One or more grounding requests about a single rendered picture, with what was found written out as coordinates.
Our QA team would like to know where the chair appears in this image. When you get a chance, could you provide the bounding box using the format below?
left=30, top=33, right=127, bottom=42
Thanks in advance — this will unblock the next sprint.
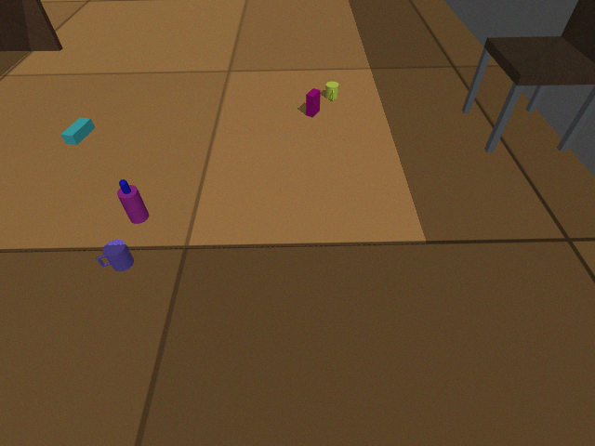
left=462, top=0, right=595, bottom=152

